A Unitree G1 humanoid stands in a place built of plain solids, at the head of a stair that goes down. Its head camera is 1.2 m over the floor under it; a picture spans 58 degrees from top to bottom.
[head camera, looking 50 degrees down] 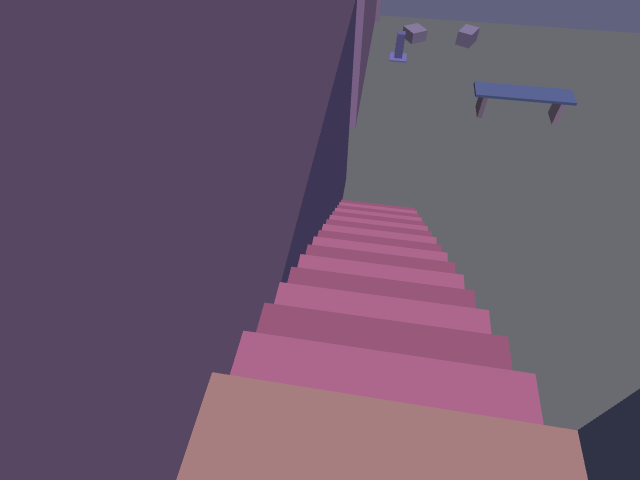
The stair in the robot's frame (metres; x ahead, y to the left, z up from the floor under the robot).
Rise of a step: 0.19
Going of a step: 0.24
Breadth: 1.00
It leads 9 degrees to the right of straight ahead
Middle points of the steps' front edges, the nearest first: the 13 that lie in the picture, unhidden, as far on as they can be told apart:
0.43 -0.19 0.00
0.66 -0.22 -0.19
0.90 -0.26 -0.37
1.13 -0.30 -0.56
1.36 -0.34 -0.75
1.60 -0.37 -0.93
1.83 -0.41 -1.12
2.06 -0.45 -1.31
2.30 -0.49 -1.49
2.53 -0.52 -1.68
2.76 -0.56 -1.87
2.99 -0.60 -2.06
3.23 -0.64 -2.24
